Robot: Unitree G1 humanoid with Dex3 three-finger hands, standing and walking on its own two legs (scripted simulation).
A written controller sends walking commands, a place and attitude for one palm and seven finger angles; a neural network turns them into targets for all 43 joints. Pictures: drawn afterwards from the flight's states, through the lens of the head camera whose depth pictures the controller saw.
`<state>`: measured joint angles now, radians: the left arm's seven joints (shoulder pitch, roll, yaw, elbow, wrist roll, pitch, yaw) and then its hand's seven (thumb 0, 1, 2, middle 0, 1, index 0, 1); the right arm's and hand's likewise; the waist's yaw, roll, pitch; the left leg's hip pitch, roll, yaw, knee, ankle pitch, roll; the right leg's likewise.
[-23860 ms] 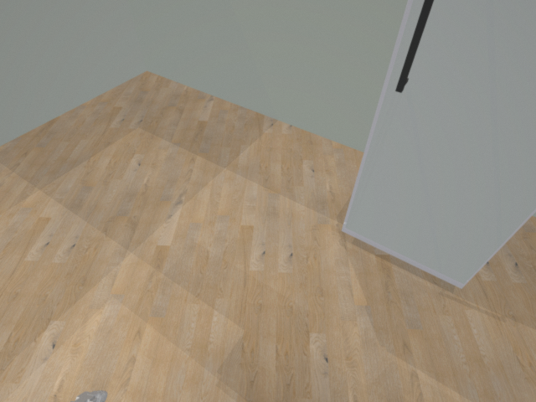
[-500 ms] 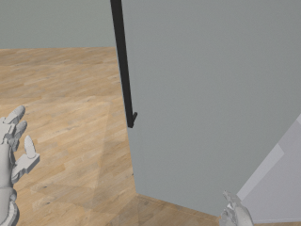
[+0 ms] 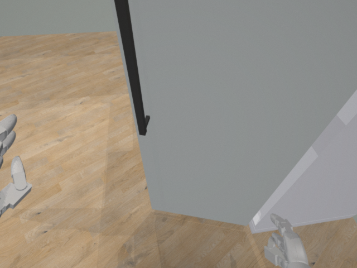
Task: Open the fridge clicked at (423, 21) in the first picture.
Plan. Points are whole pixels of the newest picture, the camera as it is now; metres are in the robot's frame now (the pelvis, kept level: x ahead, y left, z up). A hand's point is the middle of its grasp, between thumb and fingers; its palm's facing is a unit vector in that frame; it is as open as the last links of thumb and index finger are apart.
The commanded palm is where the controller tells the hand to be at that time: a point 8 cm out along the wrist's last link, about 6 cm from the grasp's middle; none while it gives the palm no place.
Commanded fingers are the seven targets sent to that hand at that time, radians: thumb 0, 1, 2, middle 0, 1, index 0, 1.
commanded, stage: step back with the hand held close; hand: left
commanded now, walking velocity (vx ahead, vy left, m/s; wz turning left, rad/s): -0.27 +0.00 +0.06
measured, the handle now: (134, 52) +0.46 +0.13 +0.25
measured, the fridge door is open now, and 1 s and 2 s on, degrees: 72 72 72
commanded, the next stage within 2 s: stop stepping back and stand still in 0.98 s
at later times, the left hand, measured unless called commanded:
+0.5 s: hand out of the picture +0.11 +0.29 +0.16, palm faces +0.53 -0.74 -0.42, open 7.4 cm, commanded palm +0.04 +0.32 +0.18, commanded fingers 0.00 0.90 0.90 -0.20 -0.30 -0.20 -0.30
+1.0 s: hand out of the picture +0.00 +0.30 +0.17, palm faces +0.52 -0.77 -0.37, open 7.4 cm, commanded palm -0.06 +0.32 +0.18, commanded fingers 0.00 0.90 0.90 -0.20 -0.30 -0.20 -0.30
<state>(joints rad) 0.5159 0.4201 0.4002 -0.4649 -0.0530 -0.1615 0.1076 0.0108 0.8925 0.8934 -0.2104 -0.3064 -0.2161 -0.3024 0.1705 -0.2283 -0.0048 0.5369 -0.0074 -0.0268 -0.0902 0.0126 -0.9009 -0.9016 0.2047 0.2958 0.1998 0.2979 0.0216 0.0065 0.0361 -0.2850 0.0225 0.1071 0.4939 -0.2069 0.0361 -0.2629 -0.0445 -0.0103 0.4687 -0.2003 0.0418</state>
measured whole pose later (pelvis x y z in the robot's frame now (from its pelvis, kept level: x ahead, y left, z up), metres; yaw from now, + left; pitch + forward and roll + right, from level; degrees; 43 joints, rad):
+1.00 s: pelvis -0.18 +0.01 +0.00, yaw +3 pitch +1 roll -5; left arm 0.47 0.39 0.45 -0.51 -0.05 -0.26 0.14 0.01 0.89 0.89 -0.21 -0.31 -0.21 -0.30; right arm 0.18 -0.16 -0.01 0.62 -0.02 -0.16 -0.04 0.01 -0.90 -0.90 0.21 0.30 0.20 0.30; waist 0.04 0.01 -0.01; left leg -0.46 0.09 0.06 0.42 0.01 0.05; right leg -0.28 0.09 -0.03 0.84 -0.51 0.00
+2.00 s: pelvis -0.30 +0.04 -0.01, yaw +1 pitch -1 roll +0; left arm 0.44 0.38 0.36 -0.31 0.00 -0.21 0.12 0.00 0.89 0.89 -0.21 -0.31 -0.21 -0.30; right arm 0.26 -0.21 0.02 0.69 -0.02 -0.14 -0.02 0.01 -0.90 -0.90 0.21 0.30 0.20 0.30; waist 0.04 0.01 -0.03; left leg -0.39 0.03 0.05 0.69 -0.13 0.02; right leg -0.25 0.01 -0.07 0.59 -0.31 -0.04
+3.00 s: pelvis -0.32 +0.07 +0.01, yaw +2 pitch -1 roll +0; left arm 0.25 0.15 0.00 1.15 0.01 0.00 0.03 0.00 0.92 0.89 -0.20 -0.30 -0.20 -0.30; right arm 0.25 -0.15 -0.01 1.13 -0.02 0.01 -0.03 0.01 -0.91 -0.90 0.20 0.30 0.20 0.30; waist -0.01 0.00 0.03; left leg -0.22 -0.03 0.04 0.39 -0.16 0.05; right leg -0.18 0.00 0.02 0.40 -0.20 0.01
